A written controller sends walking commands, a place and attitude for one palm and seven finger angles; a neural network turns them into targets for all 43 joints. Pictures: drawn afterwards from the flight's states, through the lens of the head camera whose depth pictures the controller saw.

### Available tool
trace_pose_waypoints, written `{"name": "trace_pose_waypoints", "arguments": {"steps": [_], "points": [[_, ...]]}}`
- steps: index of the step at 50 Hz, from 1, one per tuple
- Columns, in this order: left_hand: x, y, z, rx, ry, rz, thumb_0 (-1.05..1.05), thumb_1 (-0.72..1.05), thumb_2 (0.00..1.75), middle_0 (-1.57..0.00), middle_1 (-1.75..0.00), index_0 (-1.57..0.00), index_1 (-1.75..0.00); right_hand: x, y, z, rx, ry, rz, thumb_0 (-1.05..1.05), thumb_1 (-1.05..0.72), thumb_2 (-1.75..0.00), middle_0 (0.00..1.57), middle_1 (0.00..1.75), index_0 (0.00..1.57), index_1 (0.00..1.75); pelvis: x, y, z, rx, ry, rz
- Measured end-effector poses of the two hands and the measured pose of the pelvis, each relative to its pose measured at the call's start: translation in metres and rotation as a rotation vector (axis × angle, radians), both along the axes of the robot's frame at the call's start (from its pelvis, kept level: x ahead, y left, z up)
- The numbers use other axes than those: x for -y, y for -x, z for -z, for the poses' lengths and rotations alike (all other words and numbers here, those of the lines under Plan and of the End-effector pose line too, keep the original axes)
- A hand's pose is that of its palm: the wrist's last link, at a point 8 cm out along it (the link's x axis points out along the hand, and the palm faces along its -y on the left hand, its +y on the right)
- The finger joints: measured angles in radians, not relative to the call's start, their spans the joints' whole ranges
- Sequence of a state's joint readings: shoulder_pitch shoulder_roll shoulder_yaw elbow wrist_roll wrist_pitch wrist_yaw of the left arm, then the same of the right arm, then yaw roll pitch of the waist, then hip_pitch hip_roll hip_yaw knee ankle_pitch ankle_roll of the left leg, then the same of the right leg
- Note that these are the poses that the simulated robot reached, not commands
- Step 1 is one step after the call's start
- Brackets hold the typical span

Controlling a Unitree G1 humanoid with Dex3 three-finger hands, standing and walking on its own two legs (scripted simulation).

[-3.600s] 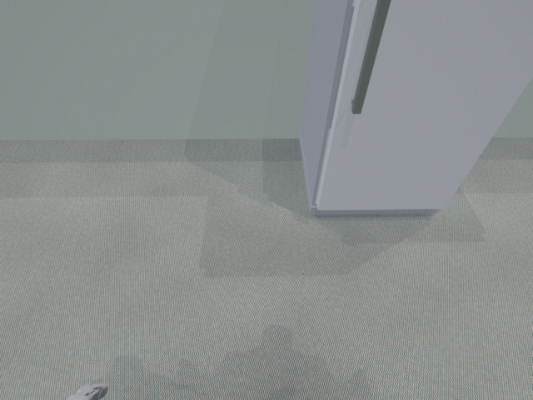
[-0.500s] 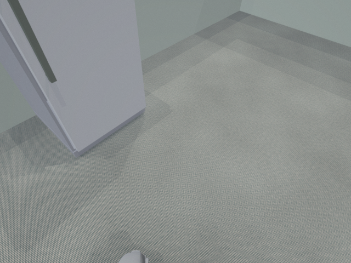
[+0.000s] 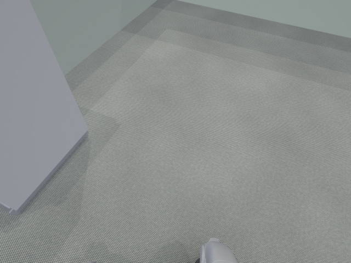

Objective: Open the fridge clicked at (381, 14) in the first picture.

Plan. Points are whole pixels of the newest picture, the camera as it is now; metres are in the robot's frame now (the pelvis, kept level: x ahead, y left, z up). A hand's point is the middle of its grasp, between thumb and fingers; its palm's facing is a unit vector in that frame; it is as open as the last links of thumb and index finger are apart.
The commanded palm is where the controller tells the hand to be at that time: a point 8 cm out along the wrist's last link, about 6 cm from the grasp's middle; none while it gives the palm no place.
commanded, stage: walk to a spot facing it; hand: left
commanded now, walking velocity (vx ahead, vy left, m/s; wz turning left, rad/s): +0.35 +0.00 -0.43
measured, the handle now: out of the picture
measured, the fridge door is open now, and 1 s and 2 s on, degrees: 0 0 0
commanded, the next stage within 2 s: turn to face it in 0.40 s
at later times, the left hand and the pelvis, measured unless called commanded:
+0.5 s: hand (131, 210) +0.28 +0.13 -0.17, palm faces -0.08 -0.97 -0.23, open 7.3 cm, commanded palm none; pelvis +0.24 -0.06 +0.00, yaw -8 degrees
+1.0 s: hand (128, 162) +0.45 +0.17 -0.18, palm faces +0.10 -0.98 -0.17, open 7.4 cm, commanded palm none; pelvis +0.37 -0.02 +0.00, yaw +3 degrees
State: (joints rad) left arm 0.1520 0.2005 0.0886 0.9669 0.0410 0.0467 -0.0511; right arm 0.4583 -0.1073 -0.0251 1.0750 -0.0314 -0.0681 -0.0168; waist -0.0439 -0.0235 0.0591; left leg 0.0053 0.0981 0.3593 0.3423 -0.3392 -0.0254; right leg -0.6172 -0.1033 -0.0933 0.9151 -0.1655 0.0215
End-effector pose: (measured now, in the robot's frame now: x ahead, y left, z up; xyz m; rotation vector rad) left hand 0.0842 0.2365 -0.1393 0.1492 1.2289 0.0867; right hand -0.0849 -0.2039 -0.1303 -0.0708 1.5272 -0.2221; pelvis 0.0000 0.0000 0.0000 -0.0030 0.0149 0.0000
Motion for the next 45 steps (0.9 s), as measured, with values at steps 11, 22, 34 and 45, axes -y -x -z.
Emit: {"name": "trace_pose_waypoints", "arguments": {"steps": [11,22,34,45], "points": [[0.077,-0.184,0.013,0.164,0.003,0.145,0.0,0.91,0.89,-0.2,-0.3,-0.2,-0.3,0.041,-0.07,0.025,-0.128,-0.032,0.135,0.01,-0.91,-0.9,0.2,0.3,0.2,0.3,0.05,-0.114,0.026,0.012,-0.009,0.087],[0.059,-0.197,-0.007,0.008,-0.081,0.086,-0.01,0.93,0.89,-0.2,-0.3,-0.2,-0.3,0.101,-0.34,0.004,0.377,0.057,0.005,0.0,-0.91,-0.9,0.2,0.3,0.19,0.3,0.061,-0.208,0.001,0.004,0.01,0.139],[0.053,-0.197,0.032,-0.256,0.007,-0.043,0.0,0.91,0.89,-0.2,-0.3,-0.2,-0.3,0.063,-0.506,0.005,0.439,0.063,-0.142,0.0,-0.91,-0.9,0.2,0.3,0.19,0.3,0.035,-0.323,0.02,0.038,0.031,0.093],[0.031,-0.308,0.019,-0.075,0.016,-0.086,0.01,0.91,0.89,-0.2,-0.3,-0.2,-0.3,0.06,-0.487,-0.005,0.228,0.105,-0.13,-0.01,-0.94,-0.9,0.21,0.3,0.2,0.3,0.019,-0.359,0.004,0.011,0.037,-0.002]]}}
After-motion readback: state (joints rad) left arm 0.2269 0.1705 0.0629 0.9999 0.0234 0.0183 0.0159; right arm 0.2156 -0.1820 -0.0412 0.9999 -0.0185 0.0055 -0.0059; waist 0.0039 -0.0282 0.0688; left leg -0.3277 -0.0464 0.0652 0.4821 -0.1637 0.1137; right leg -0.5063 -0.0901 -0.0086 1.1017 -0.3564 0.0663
